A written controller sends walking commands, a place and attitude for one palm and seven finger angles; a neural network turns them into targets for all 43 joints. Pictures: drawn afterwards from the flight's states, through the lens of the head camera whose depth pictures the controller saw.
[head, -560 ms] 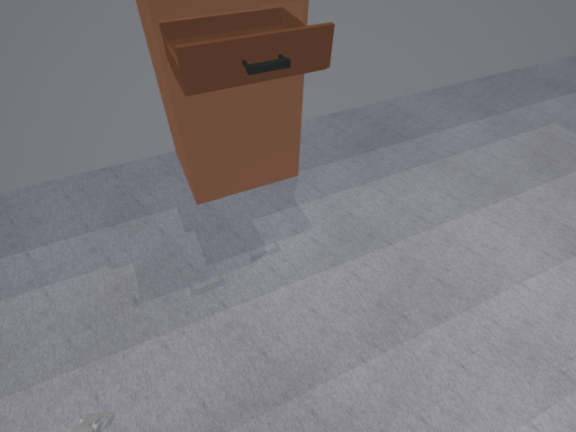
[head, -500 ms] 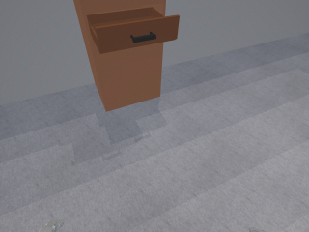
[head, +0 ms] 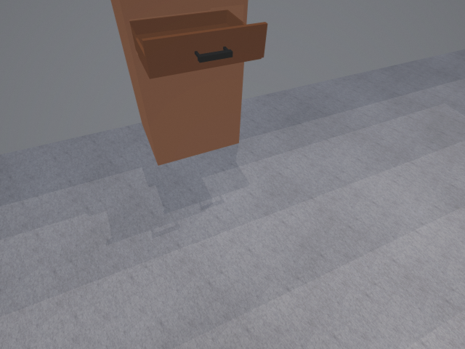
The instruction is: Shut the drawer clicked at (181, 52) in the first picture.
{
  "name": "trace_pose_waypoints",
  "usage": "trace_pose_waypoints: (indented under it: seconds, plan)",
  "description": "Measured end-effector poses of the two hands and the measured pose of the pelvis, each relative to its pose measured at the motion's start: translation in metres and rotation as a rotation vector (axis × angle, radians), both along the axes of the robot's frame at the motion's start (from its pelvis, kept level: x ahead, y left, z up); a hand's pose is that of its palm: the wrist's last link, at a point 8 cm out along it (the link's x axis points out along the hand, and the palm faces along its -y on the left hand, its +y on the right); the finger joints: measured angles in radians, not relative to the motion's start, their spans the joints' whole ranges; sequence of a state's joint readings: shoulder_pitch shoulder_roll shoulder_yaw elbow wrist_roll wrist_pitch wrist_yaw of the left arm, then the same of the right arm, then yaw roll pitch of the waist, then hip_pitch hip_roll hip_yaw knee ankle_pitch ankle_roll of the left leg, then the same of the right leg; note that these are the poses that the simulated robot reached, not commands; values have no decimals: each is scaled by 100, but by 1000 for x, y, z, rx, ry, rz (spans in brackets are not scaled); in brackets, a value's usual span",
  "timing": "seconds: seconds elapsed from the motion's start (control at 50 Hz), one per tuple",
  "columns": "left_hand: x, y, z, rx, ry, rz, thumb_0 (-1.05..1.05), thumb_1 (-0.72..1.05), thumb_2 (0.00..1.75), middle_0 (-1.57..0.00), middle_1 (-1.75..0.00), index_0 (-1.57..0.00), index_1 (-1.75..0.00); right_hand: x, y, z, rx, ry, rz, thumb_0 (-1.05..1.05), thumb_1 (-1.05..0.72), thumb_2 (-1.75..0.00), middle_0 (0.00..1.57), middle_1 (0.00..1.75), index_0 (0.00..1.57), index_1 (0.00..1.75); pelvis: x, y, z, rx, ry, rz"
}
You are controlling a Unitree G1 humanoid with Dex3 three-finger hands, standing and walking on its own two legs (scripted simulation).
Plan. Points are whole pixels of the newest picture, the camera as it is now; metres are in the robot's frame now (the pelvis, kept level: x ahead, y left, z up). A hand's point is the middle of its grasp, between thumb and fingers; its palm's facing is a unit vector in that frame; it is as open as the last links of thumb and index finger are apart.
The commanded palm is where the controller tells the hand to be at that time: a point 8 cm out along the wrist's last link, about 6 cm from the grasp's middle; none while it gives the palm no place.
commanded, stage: stand and wait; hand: left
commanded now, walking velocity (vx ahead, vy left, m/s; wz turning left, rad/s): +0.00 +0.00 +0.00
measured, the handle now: (213, 53) +1.12 +0.15 -0.01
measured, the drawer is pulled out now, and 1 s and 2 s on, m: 0.23 0.23 0.23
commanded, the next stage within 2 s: look at it before walking up in 0.48 s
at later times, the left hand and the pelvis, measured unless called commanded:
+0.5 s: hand out of the picture +0.06 +0.24 -0.15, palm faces -0.03 -0.94 -0.33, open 7.4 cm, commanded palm none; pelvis -0.02 +0.00 +0.00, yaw +0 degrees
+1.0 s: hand out of the picture +0.07 +0.24 -0.15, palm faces -0.02 -0.94 -0.34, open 7.4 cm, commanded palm none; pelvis -0.01 -0.01 +0.00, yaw +0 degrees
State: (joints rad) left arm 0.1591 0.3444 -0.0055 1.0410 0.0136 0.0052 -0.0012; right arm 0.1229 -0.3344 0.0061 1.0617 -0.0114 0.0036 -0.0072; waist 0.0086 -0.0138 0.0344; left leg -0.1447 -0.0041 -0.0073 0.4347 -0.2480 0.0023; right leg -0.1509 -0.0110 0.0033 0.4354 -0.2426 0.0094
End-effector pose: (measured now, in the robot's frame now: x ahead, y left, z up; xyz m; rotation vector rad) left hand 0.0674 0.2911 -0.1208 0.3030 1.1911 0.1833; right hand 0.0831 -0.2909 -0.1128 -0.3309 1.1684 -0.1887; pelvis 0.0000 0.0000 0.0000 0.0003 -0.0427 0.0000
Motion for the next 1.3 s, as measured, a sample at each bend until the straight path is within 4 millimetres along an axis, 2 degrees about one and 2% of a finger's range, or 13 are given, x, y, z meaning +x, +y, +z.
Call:
trace_pose_waypoints:
  seconds: [0.2,0.46,0.64,1.08,1.22,1.3]
  plan:
    - [-12,1,2,9,16,1,1,90,89,-21,-30,-20,-30,-26,-2,-4,9,44,-20,1,-90,-90,21,30,20,30,-9,-2,2,0,-5,-2]
    - [-14,-3,4,7,8,-6,1,90,89,-21,-30,-20,-30,-35,-1,-6,22,52,-22,0,-90,-90,21,30,20,30,-16,-3,2,2,0,-3]
    - [-15,-6,2,1,22,-2,1,90,89,-21,-30,-20,-30,-33,-3,-6,19,58,-23,0,-90,-90,21,30,20,30,-13,-5,3,2,6,-3]
    - [-3,-6,7,14,12,0,1,90,89,-21,-30,-20,-30,-11,-7,-3,18,32,-8,0,-90,-90,21,30,20,30,-4,-8,4,2,8,-3]
    - [0,-7,7,16,8,2,1,90,89,-21,-30,-20,-30,-9,-8,-3,17,29,-9,0,-90,-90,21,30,20,30,-2,-9,4,2,5,-4]
    - [-3,-14,1,-1,29,5,1,90,89,-20,-30,-20,-30,-13,-3,-8,28,33,-26,0,-90,-90,20,30,20,30,3,-10,2,0,7,-29]
